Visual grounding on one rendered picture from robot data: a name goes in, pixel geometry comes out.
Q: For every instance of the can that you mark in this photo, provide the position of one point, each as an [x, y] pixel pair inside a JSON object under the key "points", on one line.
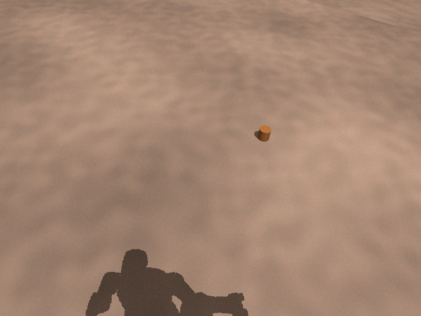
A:
{"points": [[264, 133]]}

